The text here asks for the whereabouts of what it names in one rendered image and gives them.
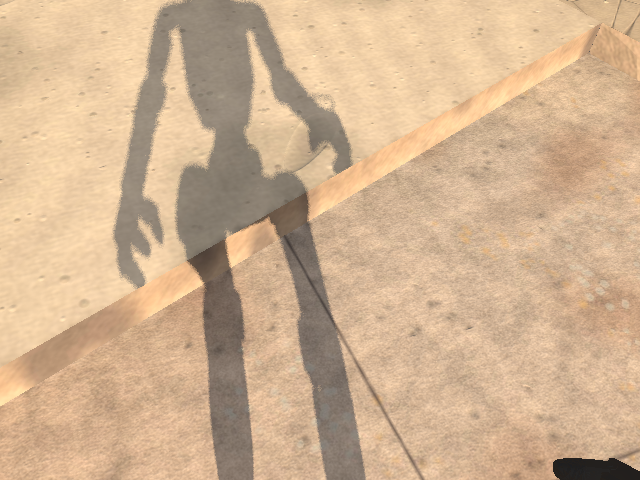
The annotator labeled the right robot hand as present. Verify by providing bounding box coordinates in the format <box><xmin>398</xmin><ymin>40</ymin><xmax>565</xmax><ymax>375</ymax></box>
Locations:
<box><xmin>553</xmin><ymin>458</ymin><xmax>640</xmax><ymax>480</ymax></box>

